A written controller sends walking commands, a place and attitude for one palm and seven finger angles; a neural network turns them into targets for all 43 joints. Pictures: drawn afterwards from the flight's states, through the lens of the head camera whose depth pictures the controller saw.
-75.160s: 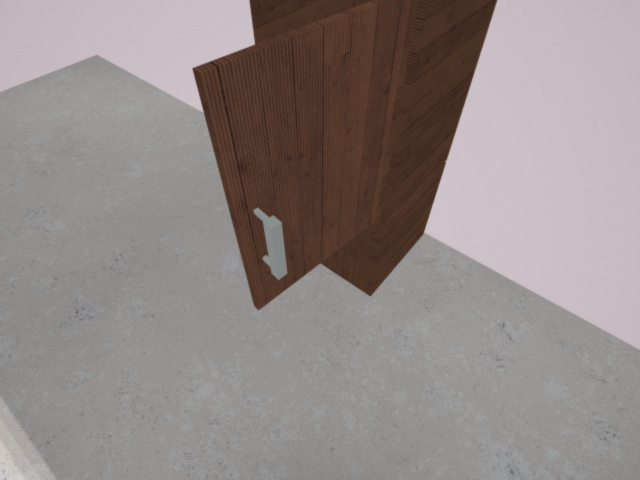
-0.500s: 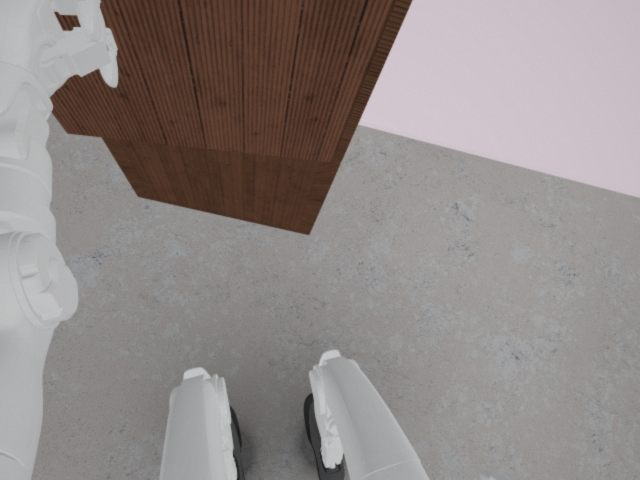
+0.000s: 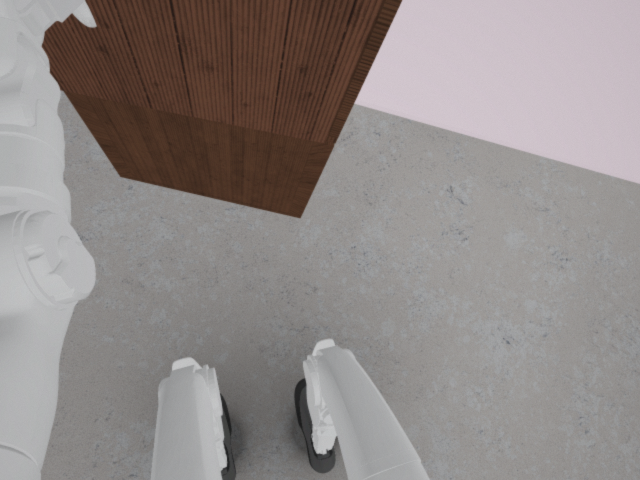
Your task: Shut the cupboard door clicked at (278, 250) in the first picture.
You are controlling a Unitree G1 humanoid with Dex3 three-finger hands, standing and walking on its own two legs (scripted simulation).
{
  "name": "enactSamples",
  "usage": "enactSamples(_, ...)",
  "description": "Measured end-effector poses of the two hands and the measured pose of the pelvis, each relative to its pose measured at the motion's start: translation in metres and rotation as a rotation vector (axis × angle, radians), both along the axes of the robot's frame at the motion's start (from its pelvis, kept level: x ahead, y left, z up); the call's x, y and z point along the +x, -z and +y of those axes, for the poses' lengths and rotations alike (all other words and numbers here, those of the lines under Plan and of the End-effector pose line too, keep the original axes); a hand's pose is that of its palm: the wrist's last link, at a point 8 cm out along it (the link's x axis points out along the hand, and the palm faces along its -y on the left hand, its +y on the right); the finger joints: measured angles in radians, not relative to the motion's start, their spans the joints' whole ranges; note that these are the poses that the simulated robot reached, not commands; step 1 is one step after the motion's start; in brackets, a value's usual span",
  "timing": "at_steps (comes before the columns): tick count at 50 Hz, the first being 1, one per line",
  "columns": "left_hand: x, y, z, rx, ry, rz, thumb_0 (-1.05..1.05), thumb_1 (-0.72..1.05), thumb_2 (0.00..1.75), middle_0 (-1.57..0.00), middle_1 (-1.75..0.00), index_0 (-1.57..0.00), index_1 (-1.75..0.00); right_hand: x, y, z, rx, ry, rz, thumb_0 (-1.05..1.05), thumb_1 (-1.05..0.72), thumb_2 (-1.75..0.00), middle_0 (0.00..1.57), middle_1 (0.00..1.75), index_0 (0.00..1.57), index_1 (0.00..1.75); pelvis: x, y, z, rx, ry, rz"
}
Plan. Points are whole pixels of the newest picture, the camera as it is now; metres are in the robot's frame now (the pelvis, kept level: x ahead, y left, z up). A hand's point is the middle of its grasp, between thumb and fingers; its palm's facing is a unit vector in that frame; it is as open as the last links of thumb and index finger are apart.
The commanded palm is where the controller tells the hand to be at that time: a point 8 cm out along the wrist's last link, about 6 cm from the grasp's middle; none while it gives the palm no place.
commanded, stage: pull the fist back off the door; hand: left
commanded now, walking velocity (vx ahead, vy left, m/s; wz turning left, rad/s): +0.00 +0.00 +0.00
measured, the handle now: out of the picture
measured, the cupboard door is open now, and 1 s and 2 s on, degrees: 4 4 4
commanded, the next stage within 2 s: draw the hand back to the body in 0.70 s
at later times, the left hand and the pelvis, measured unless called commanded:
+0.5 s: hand (68, 61) +0.53 +0.18 +0.08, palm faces +0.15 -0.99 +0.01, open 3.1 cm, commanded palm +0.50 +0.20 +0.08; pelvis +0.02 +0.00 +0.05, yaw +3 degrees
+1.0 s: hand (48, 74) +0.49 +0.17 +0.12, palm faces +0.16 -0.99 -0.03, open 3.1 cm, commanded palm +0.43 +0.22 +0.13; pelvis +0.02 +0.00 +0.06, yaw +3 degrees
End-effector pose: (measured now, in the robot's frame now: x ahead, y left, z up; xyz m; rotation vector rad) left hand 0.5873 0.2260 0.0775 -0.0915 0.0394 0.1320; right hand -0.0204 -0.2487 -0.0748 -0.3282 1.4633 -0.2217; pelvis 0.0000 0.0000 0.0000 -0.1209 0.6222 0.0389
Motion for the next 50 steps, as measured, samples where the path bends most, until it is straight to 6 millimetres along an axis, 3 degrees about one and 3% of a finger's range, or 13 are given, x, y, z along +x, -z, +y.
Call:
enactSamples(5,-0.014,0.002,-0.01,0.143,-0.048,0.011,0.0,0.85,0.89,-1.3,-1.5,-1.29,-1.5,0.0,0.001,0.011,0.077,0.026,0.005,0.01,-0.91,-0.9,0.21,0.3,0.2,0.3,0.003,-0.01,0.0,0.012,-0.001,-0.017)
enactSamples(10,-0.024,-0.005,-0.014,0.091,-0.024,0.043,0.01,0.88,0.89,-1.3,-1.5,-1.29,-1.5,0.003,-0.006,0.015,0.106,0.047,-0.008,0.01,-0.91,-0.9,0.21,0.3,0.2,0.3,0.009,-0.024,-0.001,0.024,-0.003,-0.047)
enactSamples(17,-0.041,-0.025,-0.004,0.111,-0.032,-0.002,0.01,0.89,0.9,-1.3,-1.5,-1.29,-1.5,0.019,-0.018,0.006,0.102,0.028,-0.043,0.01,-0.91,-0.9,0.21,0.3,0.2,0.3,0.018,-0.037,-0.001,0.038,-0.007,-0.079)
enactSamples(27,-0.094,0.004,-0.001,0.069,-0.02,0.005,0.02,0.9,0.9,-1.3,-1.5,-1.29,-1.5,0.066,-0.025,-0.011,0.066,-0.042,-0.096,0.01,-0.91,-0.9,0.21,0.3,0.2,0.3,0.023,-0.047,0.001,0.052,-0.027,-0.114)
enactSamples(32,-0.109,0.001,-0.007,0.088,-0.016,-0.05,0.02,0.9,0.9,-1.31,-1.5,-1.29,-1.5,0.095,-0.023,-0.013,0.052,-0.077,-0.153,0.01,-0.91,-0.9,0.2,0.3,0.2,0.3,0.023,-0.047,0.003,0.054,-0.036,-0.129)
enactSamples(37,-0.108,-0.01,-0.013,0.116,-0.002,-0.058,0.02,0.9,0.9,-1.31,-1.5,-1.3,-1.5,0.113,-0.02,-0.008,0.06,-0.092,-0.201,0.01,-0.91,-0.9,0.2,0.3,0.2,0.3,0.021,-0.047,0.004,0.056,-0.042,-0.141)
enactSamples(45,-0.1,-0.015,-0.015,0.095,-0.02,-0.043,0.02,0.9,0.9,-1.31,-1.5,-1.3,-1.5,0.107,-0.014,0.001,0.091,-0.069,-0.201,0.01,-0.91,-0.9,0.2,0.3,0.2,0.3,0.018,-0.047,0.003,0.064,-0.03,-0.141)
enactSamples(50,-0.128,-0.04,-0.003,0.135,-0.03,-0.084,0.02,0.9,0.9,-1.3,-1.5,-1.29,-1.5,0.098,-0.022,0.009,0.14,-0.01,-0.191,0.01,-0.91,-0.9,0.2,0.3,0.2,0.3,0.024,-0.064,0.003,0.081,-0.009,-0.179)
